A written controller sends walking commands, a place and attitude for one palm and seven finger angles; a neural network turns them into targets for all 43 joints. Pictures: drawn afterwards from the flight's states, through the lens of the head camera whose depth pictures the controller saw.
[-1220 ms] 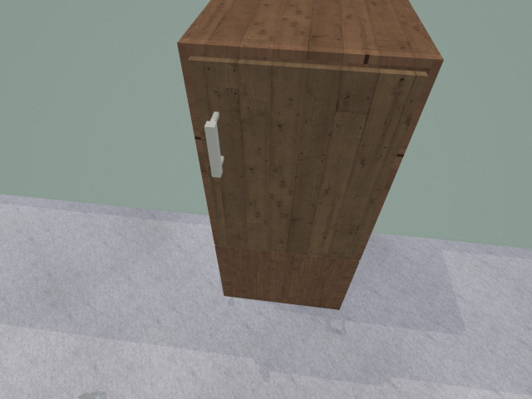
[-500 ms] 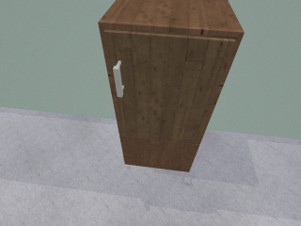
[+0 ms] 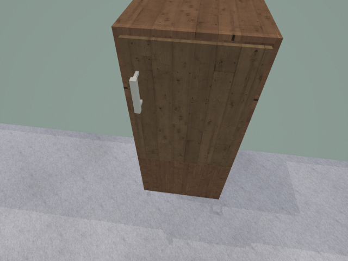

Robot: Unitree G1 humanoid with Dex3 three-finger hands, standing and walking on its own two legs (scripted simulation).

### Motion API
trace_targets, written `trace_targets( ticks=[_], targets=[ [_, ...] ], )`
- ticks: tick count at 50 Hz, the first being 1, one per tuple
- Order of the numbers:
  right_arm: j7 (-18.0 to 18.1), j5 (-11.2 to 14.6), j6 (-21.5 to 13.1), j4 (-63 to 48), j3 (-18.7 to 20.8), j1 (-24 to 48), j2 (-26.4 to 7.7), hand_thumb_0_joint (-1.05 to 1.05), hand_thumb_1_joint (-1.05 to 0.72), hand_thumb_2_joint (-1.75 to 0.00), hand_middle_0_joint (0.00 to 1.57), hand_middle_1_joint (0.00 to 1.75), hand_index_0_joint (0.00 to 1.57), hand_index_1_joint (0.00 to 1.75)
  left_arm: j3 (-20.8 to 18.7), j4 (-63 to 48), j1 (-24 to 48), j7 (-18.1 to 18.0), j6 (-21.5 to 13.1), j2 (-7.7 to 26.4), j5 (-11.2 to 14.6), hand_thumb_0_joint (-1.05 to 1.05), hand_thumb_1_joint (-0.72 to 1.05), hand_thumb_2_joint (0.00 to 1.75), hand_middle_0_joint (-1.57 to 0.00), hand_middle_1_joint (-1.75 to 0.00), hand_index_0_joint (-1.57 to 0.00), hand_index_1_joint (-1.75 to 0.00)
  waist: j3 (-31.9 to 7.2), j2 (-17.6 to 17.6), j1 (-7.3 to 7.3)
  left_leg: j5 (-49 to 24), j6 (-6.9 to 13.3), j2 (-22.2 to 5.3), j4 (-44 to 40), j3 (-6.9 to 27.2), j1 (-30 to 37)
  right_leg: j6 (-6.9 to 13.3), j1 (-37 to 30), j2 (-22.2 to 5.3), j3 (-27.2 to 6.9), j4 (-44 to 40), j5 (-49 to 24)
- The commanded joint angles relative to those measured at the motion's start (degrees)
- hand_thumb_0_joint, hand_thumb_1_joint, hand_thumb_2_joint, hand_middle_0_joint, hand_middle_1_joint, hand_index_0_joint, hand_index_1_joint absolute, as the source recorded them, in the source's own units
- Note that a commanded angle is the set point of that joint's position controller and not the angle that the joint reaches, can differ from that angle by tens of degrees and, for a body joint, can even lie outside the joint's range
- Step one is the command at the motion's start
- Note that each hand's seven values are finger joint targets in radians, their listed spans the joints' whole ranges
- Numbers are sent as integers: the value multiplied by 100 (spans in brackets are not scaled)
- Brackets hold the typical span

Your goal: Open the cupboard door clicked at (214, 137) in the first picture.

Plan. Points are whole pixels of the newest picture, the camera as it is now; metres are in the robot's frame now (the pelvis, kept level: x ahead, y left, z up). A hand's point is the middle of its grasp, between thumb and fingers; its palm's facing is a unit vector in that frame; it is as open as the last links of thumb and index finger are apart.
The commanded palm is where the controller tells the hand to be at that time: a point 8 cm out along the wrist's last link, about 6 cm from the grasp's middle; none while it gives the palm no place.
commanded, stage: look at it before walking up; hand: left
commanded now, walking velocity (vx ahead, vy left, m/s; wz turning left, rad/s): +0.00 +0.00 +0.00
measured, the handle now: (137, 92) +0.60 +0.16 +0.04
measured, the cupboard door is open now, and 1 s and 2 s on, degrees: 0 0 0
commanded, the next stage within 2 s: come to a stop and stand still in 0.24 s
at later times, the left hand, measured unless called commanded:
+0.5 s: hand out of the picture +0.08 +0.23 -0.16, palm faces -0.03 -0.95 -0.32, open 7.4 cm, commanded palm none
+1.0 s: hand out of the picture +0.06 +0.21 -0.16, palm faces -0.02 -0.96 -0.28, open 7.4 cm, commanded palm none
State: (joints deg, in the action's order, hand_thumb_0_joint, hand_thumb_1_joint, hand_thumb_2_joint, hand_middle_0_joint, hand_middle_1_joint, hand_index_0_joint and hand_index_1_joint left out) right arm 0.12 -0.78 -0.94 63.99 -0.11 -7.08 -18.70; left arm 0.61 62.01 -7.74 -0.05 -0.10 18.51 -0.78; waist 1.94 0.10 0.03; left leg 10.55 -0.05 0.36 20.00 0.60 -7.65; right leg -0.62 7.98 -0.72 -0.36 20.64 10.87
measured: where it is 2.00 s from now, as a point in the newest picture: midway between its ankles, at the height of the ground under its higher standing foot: outside the picture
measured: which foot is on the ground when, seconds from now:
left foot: down 0.00-1.00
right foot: down 0.00-1.00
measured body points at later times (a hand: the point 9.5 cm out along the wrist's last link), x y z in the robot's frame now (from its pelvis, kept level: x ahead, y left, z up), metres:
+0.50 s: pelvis +0.01 +0.00 +0.00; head +0.01 +0.00 +0.45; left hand +0.08 +0.28 -0.14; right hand +0.08 -0.29 -0.14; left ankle +0.00 +0.12 -0.75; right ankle +0.00 -0.13 -0.75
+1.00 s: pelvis -0.02 +0.00 -0.01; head -0.04 -0.01 +0.44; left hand +0.06 +0.26 -0.14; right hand +0.05 -0.26 -0.15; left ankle +0.00 +0.12 -0.75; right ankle +0.00 -0.12 -0.75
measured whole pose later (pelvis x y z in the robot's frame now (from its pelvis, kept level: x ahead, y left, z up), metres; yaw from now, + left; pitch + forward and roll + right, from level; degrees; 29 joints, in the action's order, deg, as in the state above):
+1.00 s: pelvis -0.02 +0.00 -0.01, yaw +0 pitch -4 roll +0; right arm 0.4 -1.3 -0.6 56.8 -0.3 -13.1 -15.0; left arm 1.2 56.1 -13.5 -0.6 0.1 15.2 -0.7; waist -0.4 0.7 0.1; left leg 14.0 -0.1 -0.2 28.6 0.3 -11.0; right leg -0.3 11.1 -0.1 -0.7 28.4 13.8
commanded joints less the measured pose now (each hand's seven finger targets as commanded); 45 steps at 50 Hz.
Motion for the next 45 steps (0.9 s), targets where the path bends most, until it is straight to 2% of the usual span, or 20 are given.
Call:
trace_targets(
  ticks=[1, 16, 18, 19, 21, 23, 28, 29, 30, 31, 32, 33, 34, 36, 37, 38, 39, 41, 43, 45],
  targets=[
    [69, 34, -111, -356, 211, 211, -1159, 0, -90, -90, 20, 30, 20, 30, -251, -365, 204, -82, -142, 1169, 8, 0, 90, 90, -20, -30, -20, -30, -308, -22, 9, -665, 132, -680, -329, 573, -11, 177, -42, -623, -534, -338, -569],
    [88, 38, -120, -347, 198, 241, -1176, 0, -90, -90, 20, 30, 20, 30, -261, -328, 174, -85, -151, 1190, 12, 0, 90, 90, -20, -30, -20, -30, -393, -12, -5, -1000, 119, -712, -350, 518, 174, 172, -194, -644, -488, -350, -962],
    [76, 12, -67, -246, 102, 56, -794, 0, -90, -90, 20, 30, 20, 30, -175, -216, -18, -94, -101, 807, 21, 0, 90, 90, -20, -30, -20, -30, -404, -79, 0, -679, 57, -678, -282, 412, 210, 140, -137, -638, -540, -393, -668],
    [77, 17, -52, -249, 101, -9, -784, 0, -90, -90, 20, 30, 20, 30, -174, -213, -43, -100, -99, 831, 12, 0, 90, 90, -20, -30, -20, -30, -378, -85, 13, -702, 47, -674, -267, 425, 189, 143, -120, -623, -555, -390, -695],
    [89, 24, -72, -278, 149, 70, -989, 0, -90, -90, 20, 30, 20, 30, -211, -264, 55, -97, -121, 1015, 10, 0, 90, 90, -20, -30, -20, -30, -218, -125, 1, -829, 72, -690, -307, 450, 131, 169, -52, -624, -570, -383, -881],
    [101, 34, -98, -310, 189, 119, -1137, 0, -90, -90, 20, 30, 20, 30, -256, -305, 120, -99, -150, 1156, 6, 0, 90, 90, -20, -30, -20, -30, -221, -109, 4, -1022, 101, -706, -319, 475, 125, 205, -110, -635, -577, -344, -1139],
    [106, 41, -111, -316, 203, 92, -1084, 0, -90, -90, 20, 30, 20, 30, -261, -307, 82, -103, -153, 1105, 11, 0, 90, 90, -20, -30, -20, -30, -319, -48, 1, -988, 106, -710, -344, 470, 181, 181, -177, -629, -547, -346, -1056],
    [69, 14, -204, -814, 210, -207, -750, 0, -90, -90, 20, 30, 20, 30, -169, -639, -358, -144, -208, 1021, -99, 0, 90, 90, -20, -30, -20, -30, 3, -34, 45, -1931, 8, -494, 32, 389, 143, 250, -62, -450, -213, 224, -1791],
    [111, -20, -292, -992, 289, -418, -1110, 0, -90, -90, 20, 30, 20, 30, -306, -732, -446, -166, -211, 930, -38, 0, 90, 90, -20, -30, -20, -30, -785, 637, 53, -2984, 36, -669, 371, 468, 285, 273, -116, -517, -283, 821, -1575],
    [147, -36, -240, -1096, 343, -329, -1043, 0, -90, -90, 20, 30, 20, 30, -339, -878, -478, -160, -189, 981, -6, 0, 90, 90, -20, -30, -20, -30, -1218, 805, -14, -3316, 149, -731, 652, 505, 600, 316, -7, -494, -235, 840, -1422],
    [167, -30, -207, -1223, 324, -319, -942, 0, -90, -90, 20, 30, 20, 30, -343, -929, -492, -160, -173, 877, -2, 0, 90, 90, -20, -30, -20, -30, -1317, 682, -10, -3097, 203, -760, 760, 474, 590, 332, 92, -470, -233, 788, -1248],
    [184, -34, -164, -1306, 316, -302, -847, 0, -90, -90, 20, 30, 20, 30, -342, -938, -481, -158, -148, 824, -4, 0, 90, 90, -20, -30, -20, -30, -1149, 371, -17, -2544, 238, -703, 825, 449, 332, 346, 92, -471, -274, 699, -1220],
    [167, -38, -117, -1387, 270, -404, -720, 0, -90, -90, 20, 30, 20, 30, -305, -1014, -554, -149, -115, 761, -3, 0, 90, 90, -20, -30, -20, -30, -1030, -215, -2, -1922, 272, -642, 889, 417, 75, 358, 54, -470, -345, 626, -1123],
    [163, -40, -50, -1464, 288, -424, -703, 0, -90, -90, 20, 30, 20, 30, -303, -1111, -408, -135, -70, 788, -23, 0, 90, 90, -20, -30, -20, -30, -322, -705, 73, -536, 237, -443, 784, 323, -483, 388, 406, -575, -571, 357, -500],
    [156, -44, -49, -1471, 296, -442, -683, 0, -90, -90, 20, 30, 20, 30, -299, -1163, -361, -133, -76, 791, -29, 0, 90, 90, -20, -30, -20, -30, -131, -628, 93, -289, 225, -389, 728, 313, -557, 406, 578, -581, -672, 266, -199],
    [146, -47, -60, -1448, 290, -433, -712, 0, -90, -90, 20, 30, 20, 30, -292, -1190, -291, -135, -86, 819, -25, 0, 90, 90, -20, -30, -20, -30, 12, -394, 106, -278, 224, -408, 637, 338, -571, 406, 688, -551, -676, 259, -72],
    [119, -44, -59, -1435, 273, -441, -653, 0, -90, -90, 20, 30, 20, 30, -268, -1217, -372, -132, -94, 818, -18, 0, 90, 90, -20, -30, -20, -30, -26, -113, 68, -257, 228, -413, 622, 359, -475, 392, 744, -512, -687, 234, 121],
    [107, -37, -72, -1385, 248, -414, -643, 0, -90, -90, 20, 30, 20, 30, -256, -1175, -351, -132, -114, 838, 1, 0, 90, 90, -20, -30, -20, -30, 45, -38, 55, -159, 221, -448, 525, 394, -634, 349, 659, -488, -681, 166, 291],
    [97, -33, -87, -1310, 243, -403, -658, 0, -90, -90, 20, 30, 20, 30, -241, -1114, -347, -135, -137, 815, 10, 0, 90, 90, -20, -30, -20, -30, 86, -180, 47, -113, 216, -462, 431, 429, -632, 330, 667, -469, -680, 104, 359],
    [85, -27, -95, -1219, 225, -455, -636, 0, -90, -90, 20, 30, 20, 30, -218, -1056, -386, -140, -136, 758, 15, 0, 90, 90, -20, -30, -20, -30, -7, -158, 46, -89, 218, -516, 378, 435, -571, 294, 598, -455, -616, 96, 344]
  ],
)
